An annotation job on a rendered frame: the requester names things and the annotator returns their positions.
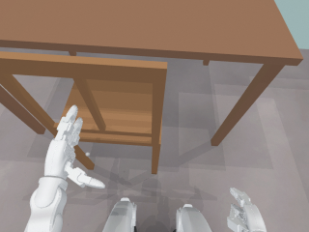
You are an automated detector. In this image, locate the left robot forearm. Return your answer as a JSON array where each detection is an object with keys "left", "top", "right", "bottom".
[{"left": 24, "top": 176, "right": 68, "bottom": 232}]

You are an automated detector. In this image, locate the chair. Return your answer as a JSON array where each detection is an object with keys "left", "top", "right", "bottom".
[{"left": 0, "top": 51, "right": 168, "bottom": 175}]

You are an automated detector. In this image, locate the robot thigh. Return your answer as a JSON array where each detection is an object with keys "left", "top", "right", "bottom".
[
  {"left": 176, "top": 207, "right": 212, "bottom": 232},
  {"left": 102, "top": 201, "right": 137, "bottom": 232}
]

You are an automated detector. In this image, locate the right robot thigh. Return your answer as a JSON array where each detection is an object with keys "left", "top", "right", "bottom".
[{"left": 176, "top": 207, "right": 212, "bottom": 232}]

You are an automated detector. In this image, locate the left robot thigh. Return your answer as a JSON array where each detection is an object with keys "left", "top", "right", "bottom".
[{"left": 102, "top": 201, "right": 137, "bottom": 232}]

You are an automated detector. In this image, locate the robot left hand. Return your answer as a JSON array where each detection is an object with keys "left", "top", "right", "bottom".
[{"left": 44, "top": 104, "right": 105, "bottom": 189}]

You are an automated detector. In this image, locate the table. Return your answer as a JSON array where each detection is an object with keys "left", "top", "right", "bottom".
[{"left": 0, "top": 0, "right": 304, "bottom": 146}]

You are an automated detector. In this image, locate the robot right hand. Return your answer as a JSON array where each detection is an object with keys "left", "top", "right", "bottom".
[{"left": 227, "top": 187, "right": 267, "bottom": 232}]

